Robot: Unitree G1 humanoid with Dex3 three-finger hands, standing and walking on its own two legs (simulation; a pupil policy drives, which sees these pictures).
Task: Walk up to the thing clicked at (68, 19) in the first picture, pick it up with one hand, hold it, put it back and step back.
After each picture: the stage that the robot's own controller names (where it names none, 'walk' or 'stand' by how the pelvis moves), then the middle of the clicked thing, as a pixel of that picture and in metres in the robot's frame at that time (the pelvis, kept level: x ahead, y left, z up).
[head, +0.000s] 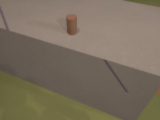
stand; (71, 25) +0.88 +0.11 -0.09
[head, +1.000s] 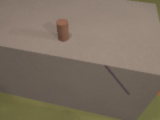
walk; (62, 30) +0.78 +0.13 -0.07
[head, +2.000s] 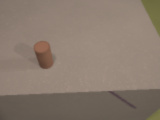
rise first; (44, 55) +0.51 +0.19 -0.05
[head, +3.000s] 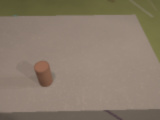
stand; (43, 74) +0.47 +0.21 -0.09
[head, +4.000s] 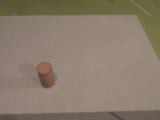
stand; (46, 75) +0.47 +0.20 -0.09
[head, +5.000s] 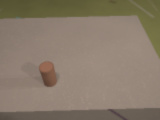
stand; (48, 74) +0.48 +0.20 -0.09
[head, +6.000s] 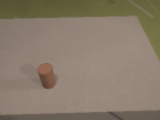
stand; (47, 76) +0.47 +0.20 -0.09
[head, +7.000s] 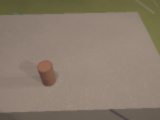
rise first; (47, 73) +0.47 +0.20 -0.09
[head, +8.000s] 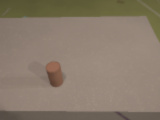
rise first; (54, 74) +0.48 +0.18 -0.09
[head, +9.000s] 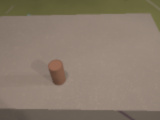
go down; (57, 72) +0.48 +0.18 -0.09
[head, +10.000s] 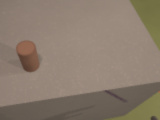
go down; (28, 57) +0.48 +0.17 -0.03
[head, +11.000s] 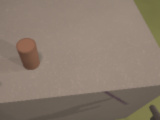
close in; (29, 54) +0.49 +0.18 -0.02
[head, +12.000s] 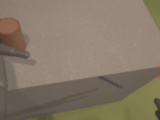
close; (12, 37) +0.51 +0.18 +0.01
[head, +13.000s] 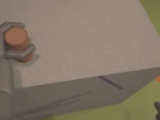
lift; (20, 46) +0.48 +0.16 +0.01
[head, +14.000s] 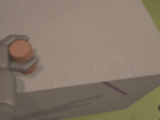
lift; (24, 58) +0.45 +0.17 +0.00
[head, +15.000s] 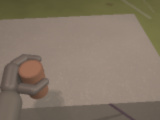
lift; (34, 80) +0.33 +0.17 +0.11
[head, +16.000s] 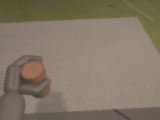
hold; (36, 80) +0.33 +0.17 +0.10
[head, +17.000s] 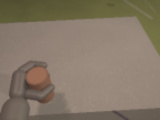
hold; (41, 85) +0.32 +0.16 +0.08
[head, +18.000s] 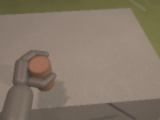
crouch; (42, 74) +0.37 +0.15 +0.07
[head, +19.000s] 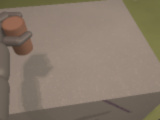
lower; (18, 36) +0.48 +0.19 +0.12
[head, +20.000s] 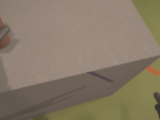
lower; out of the picture +0.53 +0.20 +0.03
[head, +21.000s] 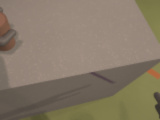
lower; (0, 32) +0.52 +0.19 +0.02
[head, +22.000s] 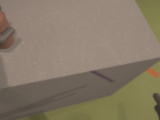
lower; out of the picture +0.53 +0.19 +0.02
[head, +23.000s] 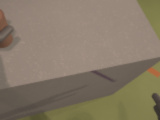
lower; out of the picture +0.53 +0.19 +0.02
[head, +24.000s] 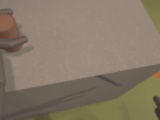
open; (8, 34) +0.51 +0.18 +0.02
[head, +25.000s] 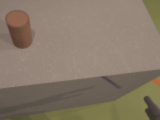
sink last; (20, 30) +0.52 +0.17 +0.01
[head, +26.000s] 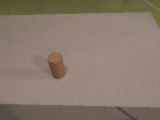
sink last; (56, 66) +0.51 +0.18 -0.04
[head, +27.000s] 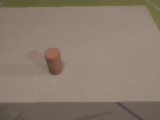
stand; (54, 62) +0.51 +0.17 -0.04
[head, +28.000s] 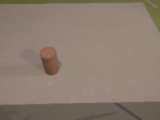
stand; (50, 61) +0.49 +0.17 -0.03
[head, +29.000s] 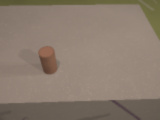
stand; (48, 60) +0.51 +0.18 -0.03
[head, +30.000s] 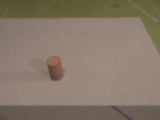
stand; (55, 68) +0.53 +0.17 -0.09
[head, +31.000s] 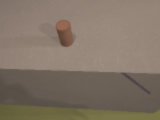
walk; (65, 34) +0.62 +0.15 -0.07
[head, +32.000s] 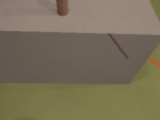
walk; (62, 4) +0.88 +0.14 -0.08
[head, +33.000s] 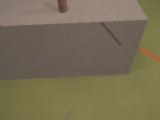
stand; (62, 3) +1.10 +0.22 -0.07
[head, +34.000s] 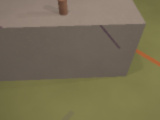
stand; (62, 6) +1.11 +0.20 -0.09
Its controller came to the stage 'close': yes
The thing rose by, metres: 0.21
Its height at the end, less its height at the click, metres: +0.00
